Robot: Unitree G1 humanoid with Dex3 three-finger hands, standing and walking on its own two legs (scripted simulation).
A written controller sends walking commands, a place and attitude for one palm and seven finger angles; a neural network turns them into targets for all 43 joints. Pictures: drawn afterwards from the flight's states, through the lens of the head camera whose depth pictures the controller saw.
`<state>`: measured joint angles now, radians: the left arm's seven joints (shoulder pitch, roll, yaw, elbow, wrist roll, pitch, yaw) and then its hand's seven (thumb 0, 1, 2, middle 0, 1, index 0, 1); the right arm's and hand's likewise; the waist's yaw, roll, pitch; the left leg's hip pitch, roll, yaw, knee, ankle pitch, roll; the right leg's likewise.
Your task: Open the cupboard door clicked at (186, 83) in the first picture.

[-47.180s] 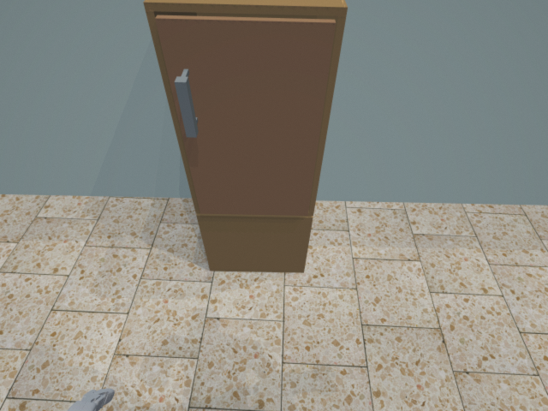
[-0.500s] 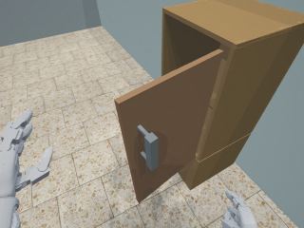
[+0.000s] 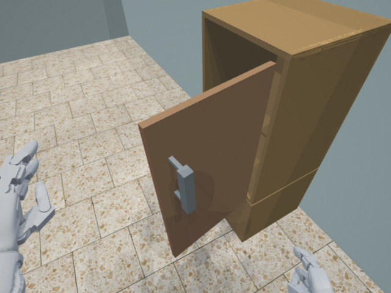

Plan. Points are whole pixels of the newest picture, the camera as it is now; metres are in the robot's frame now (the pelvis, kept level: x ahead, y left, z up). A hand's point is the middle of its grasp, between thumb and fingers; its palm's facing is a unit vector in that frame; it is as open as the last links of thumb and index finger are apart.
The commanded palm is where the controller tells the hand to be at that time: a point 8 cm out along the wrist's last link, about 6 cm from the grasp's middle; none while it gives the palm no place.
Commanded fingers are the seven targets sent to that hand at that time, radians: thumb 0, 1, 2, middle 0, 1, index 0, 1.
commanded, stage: step back with the hand held close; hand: left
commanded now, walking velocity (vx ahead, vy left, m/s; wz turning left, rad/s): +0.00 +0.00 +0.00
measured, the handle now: (181, 185) +0.32 +0.08 +0.05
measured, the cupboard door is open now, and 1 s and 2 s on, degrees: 99 99 99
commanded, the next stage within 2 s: stop stepping back and stand still in 1.30 s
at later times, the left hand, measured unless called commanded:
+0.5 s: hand (20, 230) +0.15 +0.29 +0.15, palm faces +0.34 -0.77 -0.54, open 7.4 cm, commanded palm +0.09 +0.33 +0.17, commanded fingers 0.00 0.90 0.90 -0.20 -0.30 -0.20 -0.30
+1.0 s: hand out of the picture +0.07 +0.30 +0.17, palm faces +0.47 -0.73 -0.50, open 7.4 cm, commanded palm +0.00 +0.33 +0.17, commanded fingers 0.00 0.90 0.90 -0.20 -0.30 -0.20 -0.30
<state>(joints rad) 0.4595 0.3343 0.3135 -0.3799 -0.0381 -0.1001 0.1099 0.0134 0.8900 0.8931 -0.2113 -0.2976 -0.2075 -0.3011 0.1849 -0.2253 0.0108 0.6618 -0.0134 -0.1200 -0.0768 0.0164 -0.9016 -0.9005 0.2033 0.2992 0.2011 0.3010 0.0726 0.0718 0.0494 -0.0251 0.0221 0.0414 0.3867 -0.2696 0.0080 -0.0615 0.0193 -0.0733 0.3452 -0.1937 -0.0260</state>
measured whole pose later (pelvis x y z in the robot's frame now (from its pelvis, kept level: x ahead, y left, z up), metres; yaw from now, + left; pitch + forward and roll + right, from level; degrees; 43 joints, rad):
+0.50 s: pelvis -0.06 +0.03 -0.01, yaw -1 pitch +0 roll +0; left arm 0.57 0.45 0.43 -0.53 -0.02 -0.18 0.13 0.01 0.89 0.89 -0.22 -0.30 -0.21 -0.30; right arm 0.17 -0.22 -0.02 0.54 0.00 -0.03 -0.09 0.02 -0.90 -0.90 0.20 0.30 0.20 0.30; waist 0.01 -0.01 0.06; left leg -0.28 -0.02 0.09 0.52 -0.24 0.06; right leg -0.33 -0.03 -0.03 0.49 -0.15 0.02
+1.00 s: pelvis -0.13 +0.03 -0.02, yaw +1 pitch +0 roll -3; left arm 0.52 0.44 0.48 -0.53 0.01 -0.25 0.16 0.01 0.89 0.89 -0.22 -0.30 -0.21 -0.30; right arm 0.22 -0.18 -0.01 0.61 -0.01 -0.12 -0.08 0.02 -0.90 -0.90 0.20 0.30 0.20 0.30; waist -0.01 0.01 0.03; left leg -0.44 0.01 0.02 0.57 -0.14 0.07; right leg -0.37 0.07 0.01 0.93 -0.43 0.02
